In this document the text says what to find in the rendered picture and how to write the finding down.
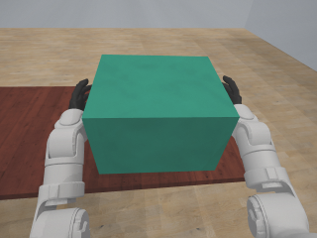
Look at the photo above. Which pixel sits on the left robot hand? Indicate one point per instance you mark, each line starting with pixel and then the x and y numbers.
pixel 78 96

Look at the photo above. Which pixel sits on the robot left upper arm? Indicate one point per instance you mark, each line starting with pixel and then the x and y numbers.
pixel 62 223

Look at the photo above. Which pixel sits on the carton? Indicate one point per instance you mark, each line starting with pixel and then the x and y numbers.
pixel 157 114

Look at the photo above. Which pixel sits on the right robot hand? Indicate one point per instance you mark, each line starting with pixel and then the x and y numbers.
pixel 232 90

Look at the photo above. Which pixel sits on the right robot forearm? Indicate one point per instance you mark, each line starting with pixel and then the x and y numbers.
pixel 263 171

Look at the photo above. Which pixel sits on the left robot forearm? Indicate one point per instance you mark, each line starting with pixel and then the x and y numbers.
pixel 63 164

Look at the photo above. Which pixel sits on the robot right upper arm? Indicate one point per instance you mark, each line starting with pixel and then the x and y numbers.
pixel 277 215

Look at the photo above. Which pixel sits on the table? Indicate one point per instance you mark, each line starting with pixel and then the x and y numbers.
pixel 27 117

